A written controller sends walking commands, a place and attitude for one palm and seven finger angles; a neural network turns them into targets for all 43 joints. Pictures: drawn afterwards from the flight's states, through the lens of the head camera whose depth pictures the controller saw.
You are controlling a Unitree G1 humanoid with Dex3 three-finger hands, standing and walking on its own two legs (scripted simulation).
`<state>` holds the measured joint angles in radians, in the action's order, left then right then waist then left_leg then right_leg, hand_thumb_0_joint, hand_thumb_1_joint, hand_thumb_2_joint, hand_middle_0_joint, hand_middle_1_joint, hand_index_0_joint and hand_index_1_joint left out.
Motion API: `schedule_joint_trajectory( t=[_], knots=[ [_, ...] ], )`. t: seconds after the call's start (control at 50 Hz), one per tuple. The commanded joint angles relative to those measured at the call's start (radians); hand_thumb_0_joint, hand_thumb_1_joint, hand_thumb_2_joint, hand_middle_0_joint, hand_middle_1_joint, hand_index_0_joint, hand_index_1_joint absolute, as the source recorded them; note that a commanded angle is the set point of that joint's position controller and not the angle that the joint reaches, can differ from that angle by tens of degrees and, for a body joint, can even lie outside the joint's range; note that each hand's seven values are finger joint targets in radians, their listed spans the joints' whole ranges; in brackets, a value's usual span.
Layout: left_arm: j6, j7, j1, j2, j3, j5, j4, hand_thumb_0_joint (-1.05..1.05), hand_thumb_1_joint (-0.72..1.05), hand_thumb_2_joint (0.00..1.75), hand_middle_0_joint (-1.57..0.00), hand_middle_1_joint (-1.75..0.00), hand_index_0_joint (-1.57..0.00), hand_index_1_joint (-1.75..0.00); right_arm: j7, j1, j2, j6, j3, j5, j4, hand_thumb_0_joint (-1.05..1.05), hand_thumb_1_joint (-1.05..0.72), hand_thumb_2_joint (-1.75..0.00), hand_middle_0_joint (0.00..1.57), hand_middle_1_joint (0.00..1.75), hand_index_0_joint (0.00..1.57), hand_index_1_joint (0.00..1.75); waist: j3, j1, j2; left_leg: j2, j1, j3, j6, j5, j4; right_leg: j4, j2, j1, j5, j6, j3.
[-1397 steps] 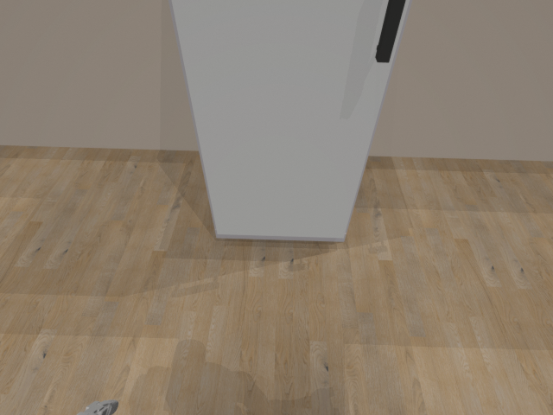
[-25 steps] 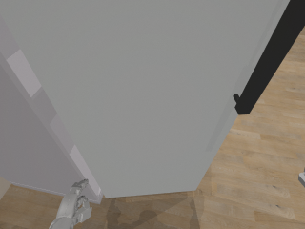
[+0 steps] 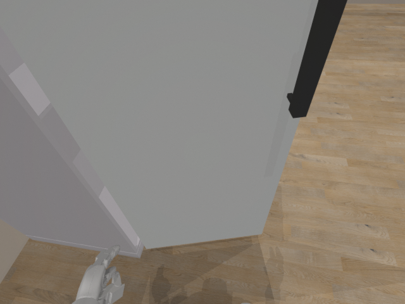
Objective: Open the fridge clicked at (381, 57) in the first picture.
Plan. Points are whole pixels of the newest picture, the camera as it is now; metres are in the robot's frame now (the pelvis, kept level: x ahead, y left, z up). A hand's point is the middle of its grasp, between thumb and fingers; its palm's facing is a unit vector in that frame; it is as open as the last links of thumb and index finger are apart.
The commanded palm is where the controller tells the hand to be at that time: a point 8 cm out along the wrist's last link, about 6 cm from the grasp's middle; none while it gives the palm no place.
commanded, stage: step back with the hand held close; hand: right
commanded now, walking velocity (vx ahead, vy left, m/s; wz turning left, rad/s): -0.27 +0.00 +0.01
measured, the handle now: (312, 40) +0.49 -0.18 +0.27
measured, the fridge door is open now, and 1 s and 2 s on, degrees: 74 74 74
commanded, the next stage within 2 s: stop stepping back and stand still in 0.56 s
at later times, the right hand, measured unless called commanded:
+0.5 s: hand out of the picture +0.13 -0.25 +0.18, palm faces +0.36 +0.82 -0.45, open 7.4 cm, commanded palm +0.08 -0.30 +0.19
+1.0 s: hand out of the picture -0.01 -0.30 +0.18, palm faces +0.44 +0.82 -0.37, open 7.4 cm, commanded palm -0.05 -0.33 +0.19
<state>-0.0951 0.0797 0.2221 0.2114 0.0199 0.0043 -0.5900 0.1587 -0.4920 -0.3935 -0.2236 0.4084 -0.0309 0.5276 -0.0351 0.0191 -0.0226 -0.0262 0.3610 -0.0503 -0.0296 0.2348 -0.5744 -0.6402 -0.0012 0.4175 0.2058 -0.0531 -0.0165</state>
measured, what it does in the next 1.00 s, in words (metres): walks backwards: left foot, then right foot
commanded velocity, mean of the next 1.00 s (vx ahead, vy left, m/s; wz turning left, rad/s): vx -0.15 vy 0.02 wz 0.00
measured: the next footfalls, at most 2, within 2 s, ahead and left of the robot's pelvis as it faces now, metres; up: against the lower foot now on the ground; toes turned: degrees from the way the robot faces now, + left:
left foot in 0.14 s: -0.03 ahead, +0.13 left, +0.00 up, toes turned -2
right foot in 0.56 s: +0.00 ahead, -0.10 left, +0.00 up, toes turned +1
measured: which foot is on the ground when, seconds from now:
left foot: up 0.00-0.12, down 0.14-0.58, up 0.60-0.86, down 0.88-1.00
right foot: down 0.00-0.40, up 0.42-0.54, down 0.56-0.88, up 0.90-1.00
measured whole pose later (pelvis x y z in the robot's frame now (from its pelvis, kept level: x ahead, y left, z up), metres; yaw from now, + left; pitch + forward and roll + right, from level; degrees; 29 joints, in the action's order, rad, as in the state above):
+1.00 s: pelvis -0.20 -0.03 +0.01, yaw +1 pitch -1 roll +2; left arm -0.08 0.06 0.28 0.19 0.01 0.00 -0.67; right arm 0.13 -0.52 -0.43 -0.16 0.39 -0.06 0.47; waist 0.09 0.04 -0.04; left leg 0.05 0.13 -0.03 0.05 0.30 -0.43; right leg -0.89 -0.02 0.48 0.34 0.01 -0.01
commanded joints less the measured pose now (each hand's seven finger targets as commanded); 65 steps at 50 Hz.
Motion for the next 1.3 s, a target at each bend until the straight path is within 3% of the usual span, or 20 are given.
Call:
schedule_joint_trajectory(
  t=[0.0,0.12,0.22,0.34,0.38,0.42,0.5,0.56,0.6,0.64,0.72,0.8,0.84,0.9,0.96,1.04,1.08,1.12,1.2,1.28],
  knots=[
    [-0.084,0.019,-0.098,0.145,-0.07,0.004,0.172,0.0,0.9,0.9,-0.2,-0.3,-0.2,-0.3,0.011,0.056,-0.199,-0.091,0.183,0.024,0.198,0.0,-0.9,-0.9,0.2,0.3,0.2,0.3,0.097,-0.001,0.299,0.074,-0.306,0.048,0.01,0.051,-0.257,0.471,0.271,0.285,0.507,-0.092,0.369],
    [-0.112,0.0,-0.076,0.15,-0.065,0.01,0.128,0.0,0.9,0.9,-0.2,-0.3,-0.2,-0.3,-0.024,0.02,-0.177,-0.121,0.147,0.011,0.181,0.0,-0.9,-0.9,0.2,0.3,0.2,0.3,0.087,0.0,0.222,0.076,-0.24,0.064,0.022,-0.008,0.08,0.316,0.213,0.075,0.189,-0.074,0.283],
    [-0.087,0.003,-0.084,0.129,-0.076,-0.006,0.124,0.0,0.9,0.9,-0.2,-0.3,-0.2,-0.3,-0.025,0.042,-0.197,-0.104,0.125,-0.017,0.219,0.0,-0.9,-0.9,0.2,0.3,0.2,0.3,0.365,0.003,0.057,0.016,-0.121,0.099,-0.003,-0.388,0.101,0.111,0.151,-0.396,-0.549,0.0,0.099],
    [-0.039,0.006,-0.143,0.118,-0.076,-0.005,0.177,0.0,0.9,0.9,-0.2,-0.3,-0.2,-0.3,-0.025,-0.05,-0.273,-0.087,0.22,-0.038,0.24,0.0,-0.9,-0.9,0.2,0.3,0.2,0.3,0.241,0.006,0.054,-0.014,-0.133,0.159,0.029,-0.111,0.134,0.171,0.125,-0.091,0.053,0.007,0.106],
    [-0.027,0.005,-0.121,0.092,-0.072,-0.011,0.166,0.0,0.9,0.9,-0.2,-0.3,-0.2,-0.3,-0.02,-0.059,-0.266,-0.087,0.195,-0.049,0.203,0.0,-0.9,-0.9,0.2,0.3,0.2,0.3,0.159,-0.007,-0.108,-0.203,0.122,0.349,0.136,0.111,0.334,-0.109,0.004,-0.144,0.173,0.069,0.03],
    [-0.015,0.0,-0.125,0.078,-0.067,0.005,0.133,0.0,0.9,0.9,-0.2,-0.3,-0.2,-0.3,-0.003,-0.034,-0.248,-0.073,0.172,-0.031,0.169,0.0,-0.9,-0.9,0.2,0.3,0.2,0.3,0.099,-0.005,-0.131,-0.313,0.152,0.391,0.229,-0.116,0.342,-0.38,-0.017,-0.058,0.207,0.076,0.061],
    [-0.007,0.017,-0.119,0.095,-0.039,0.01,0.129,0.0,0.9,0.9,-0.2,-0.3,-0.2,-0.3,0.001,0.062,-0.22,-0.059,0.128,-0.006,0.14,0.0,-0.9,-0.9,0.2,0.3,0.2,0.3,0.067,-0.035,-0.026,-0.144,-0.054,0.182,0.101,-0.559,0.083,0.164,0.011,-0.076,0.0,0.058,0.036],
    [-0.042,0.011,-0.079,0.133,-0.075,-0.015,0.146,0.0,0.9,0.9,-0.2,-0.3,-0.2,-0.3,-0.008,0.068,-0.218,-0.097,0.116,-0.016,0.209,0.0,-0.9,-0.9,0.2,0.3,0.2,0.3,0.232,0.0,0.241,0.049,-0.055,0.108,0.022,0.082,-0.165,0.293,0.252,-0.248,-0.574,-0.038,0.179],
    [-0.077,0.002,-0.099,0.13,-0.083,0.028,0.152,0.0,0.9,0.9,-0.2,-0.3,-0.2,-0.3,-0.017,0.057,-0.229,-0.095,0.146,-0.026,0.297,0.0,-0.9,-0.9,0.2,0.3,0.2,0.3,0.246,-0.002,0.325,0.093,-0.064,0.127,0.02,0.291,-0.402,0.397,0.33,-0.115,-0.3,-0.076,0.376],
    [-0.095,-0.006,-0.076,0.128,-0.09,0.016,0.134,0.0,0.9,0.9,-0.2,-0.3,-0.2,-0.3,-0.01,0.029,-0.225,-0.097,0.149,-0.028,0.331,0.0,-0.9,-0.9,0.2,0.3,0.2,0.3,0.246,0.001,0.207,0.083,0.002,0.124,0.022,0.248,-0.359,0.352,0.312,-0.203,-0.308,-0.114,0.326],
    [-0.096,-0.02,-0.078,0.123,-0.077,0.007,0.14,0.0,0.9,0.9,-0.2,-0.3,-0.2,-0.3,-0.003,-0.076,-0.189,-0.05,0.139,-0.032,0.283,0.0,-0.9,-0.9,0.2,0.3,0.2,0.3,0.19,-0.011,0.272,0.119,-0.126,0.004,0.03,0.268,-0.146,0.535,0.219,-0.119,0.396,-0.034,0.272],
    [-0.08,-0.004,-0.073,0.119,-0.067,0.014,0.129,0.0,0.9,0.9,-0.2,-0.3,-0.2,-0.3,-0.006,-0.079,-0.207,0.001,0.127,-0.032,0.212,0.0,-0.9,-0.9,0.2,0.3,0.2,0.3,0.163,-0.008,0.25,0.155,-0.341,-0.054,0.069,0.207,0.284,0.523,0.086,-0.109,0.375,0.136,0.134],
    [-0.059,-0.003,-0.053,0.116,-0.067,0.018,0.109,0.0,0.9,0.9,-0.2,-0.3,-0.2,-0.3,-0.008,-0.062,-0.252,0.006,0.153,-0.026,0.191,0.0,-0.9,-0.9,0.2,0.3,0.2,0.3,0.19,-0.021,0.033,-0.032,-0.177,0.092,0.127,0.115,0.399,0.151,-0.014,-0.231,0.176,0.095,-0.016],
    [-0.048,0.006,-0.059,0.107,-0.07,-0.001,0.083,0.0,0.9,0.9,-0.2,-0.3,-0.2,-0.3,-0.012,0.06,-0.209,0.028,0.115,-0.045,0.108,0.0,-0.9,-0.9,0.2,0.3,0.2,0.3,0.111,-0.014,-0.249,-0.269,0.102,0.315,0.248,0.446,0.462,-0.38,-0.019,-0.128,0.167,0.071,0.048],
    [-0.043,0.015,-0.109,0.129,-0.061,-0.01,0.084,0.0,0.9,0.9,-0.2,-0.3,-0.2,-0.3,-0.01,0.208,-0.164,0.031,0.043,-0.019,0.029,0.0,-0.9,-0.9,0.2,0.3,0.2,0.3,-0.085,-0.042,-0.11,-0.252,0.138,0.291,0.223,0.426,0.415,-0.343,0.05,0.022,0.188,0.042,0.05],
    [-0.083,0.037,-0.086,0.125,-0.053,-0.003,0.091,0.0,0.9,0.9,-0.2,-0.3,-0.2,-0.3,0.015,0.251,-0.176,-0.001,0.031,0.01,0.109,0.0,-0.9,-0.9,0.2,0.3,0.2,0.3,-0.01,-0.043,0.092,-0.131,0.049,0.172,0.162,0.362,0.17,0.226,0.032,-0.227,0.209,0.001,-0.029],
    [-0.108,0.027,-0.072,0.148,-0.06,-0.002,0.126,0.0,0.9,0.9,-0.2,-0.3,-0.2,-0.3,0.025,0.254,-0.213,-0.042,0.073,0.01,0.262,0.0,-0.9,-0.9,0.2,0.3,0.2,0.3,0.055,-0.031,0.42,0.069,0.203,-0.005,0.05,0.266,-0.243,0.407,0.299,-0.372,0.191,-0.109,0.434],
    [-0.128,0.007,-0.058,0.108,-0.053,0.018,0.098,0.0,0.9,0.9,-0.2,-0.3,-0.2,-0.3,0.011,0.163,-0.246,-0.053,0.126,0.005,0.27,0.0,-0.9,-0.9,0.2,0.3,0.2,0.3,0.041,-0.041,0.311,0.038,0.205,0.077,0.045,0.289,-0.414,0.498,0.338,-0.254,0.302,-0.153,0.578],
    [-0.131,-0.017,-0.055,0.114,-0.055,0.005,0.093,0.0,0.9,0.9,-0.2,-0.3,-0.2,-0.3,0.007,-0.02,-0.175,-0.045,0.118,0.012,0.186,0.0,-0.9,-0.9,0.2,0.3,0.2,0.3,0.033,-0.018,0.259,0.037,-0.107,-0.024,0.042,0.174,-0.138,0.47,0.232,-0.001,0.391,-0.084,0.211],
    [-0.093,0.0,-0.059,0.128,-0.067,0.009,0.115,0.0,0.9,0.9,-0.2,-0.3,-0.2,-0.3,0.003,-0.015,-0.184,-0.038,0.124,0.02,0.052,0.0,-0.9,-0.9,0.2,0.3,0.2,0.3,0.037,-0.011,0.11,0.051,-0.378,-0.02,0.071,0.191,0.13,0.273,0.14,0.173,0.475,-0.027,0.105]
  ],
)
